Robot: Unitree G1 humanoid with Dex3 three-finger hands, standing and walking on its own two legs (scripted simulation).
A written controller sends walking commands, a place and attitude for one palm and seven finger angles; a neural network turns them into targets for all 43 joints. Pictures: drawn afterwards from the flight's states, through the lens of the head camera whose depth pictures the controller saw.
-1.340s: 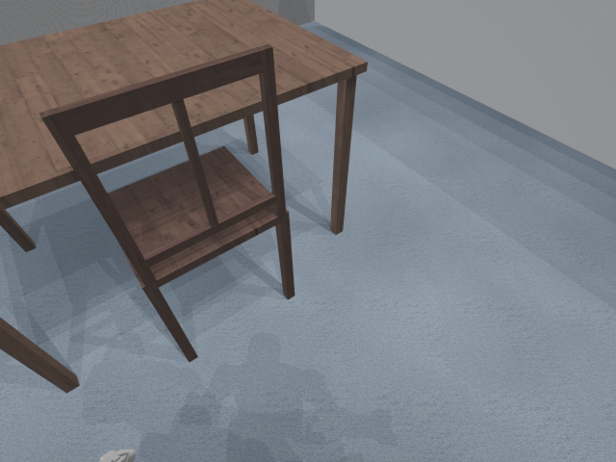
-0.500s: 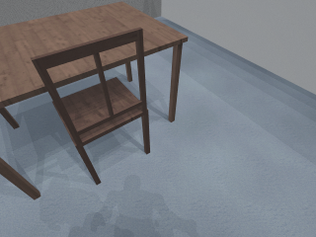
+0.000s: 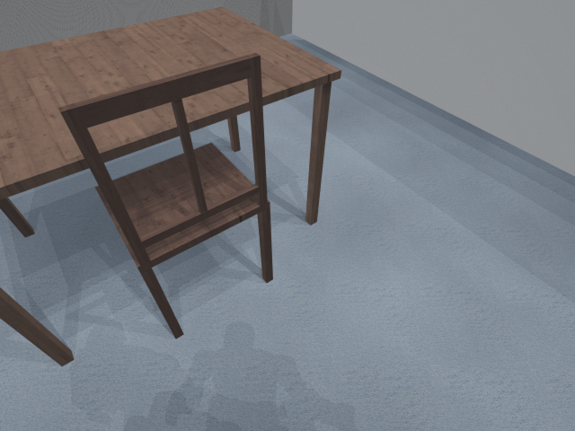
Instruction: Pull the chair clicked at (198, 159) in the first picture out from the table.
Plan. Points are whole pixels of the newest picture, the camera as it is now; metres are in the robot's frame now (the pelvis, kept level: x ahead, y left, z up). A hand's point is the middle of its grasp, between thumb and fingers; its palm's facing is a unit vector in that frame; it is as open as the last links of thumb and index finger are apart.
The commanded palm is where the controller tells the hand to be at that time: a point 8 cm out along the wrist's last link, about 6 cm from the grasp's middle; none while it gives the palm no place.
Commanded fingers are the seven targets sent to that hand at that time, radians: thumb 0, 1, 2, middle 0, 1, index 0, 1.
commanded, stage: look at it before walking up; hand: left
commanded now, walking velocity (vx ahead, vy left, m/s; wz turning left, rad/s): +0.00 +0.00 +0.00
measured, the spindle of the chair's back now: (191, 162) +0.71 +0.28 -0.06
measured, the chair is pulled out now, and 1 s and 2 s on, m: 0.00 0.00 0.00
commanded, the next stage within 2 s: walk to a spot facing it in 0.20 s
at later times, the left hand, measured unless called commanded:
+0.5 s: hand out of the picture +0.05 +0.22 -0.17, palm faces -0.04 -0.96 -0.28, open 7.4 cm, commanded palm none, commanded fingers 0.00 0.90 0.90 -0.20 -0.30 -0.20 -0.30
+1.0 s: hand out of the picture +0.05 +0.14 -0.16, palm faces -0.22 -0.94 -0.26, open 7.4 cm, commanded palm none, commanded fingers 0.00 0.90 0.90 -0.20 -0.30 -0.20 -0.30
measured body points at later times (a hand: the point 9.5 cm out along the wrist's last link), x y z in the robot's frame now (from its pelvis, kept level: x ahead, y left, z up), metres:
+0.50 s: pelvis -0.01 +0.00 -0.01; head +0.00 +0.00 +0.44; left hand +0.05 +0.27 -0.15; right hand +0.05 -0.27 -0.15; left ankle -0.01 +0.13 -0.75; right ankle -0.01 -0.11 -0.75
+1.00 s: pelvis -0.03 -0.04 +0.00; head +0.00 -0.07 +0.44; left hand +0.07 +0.19 -0.14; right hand -0.01 -0.32 -0.15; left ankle +0.00 +0.13 -0.66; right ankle -0.02 -0.10 -0.75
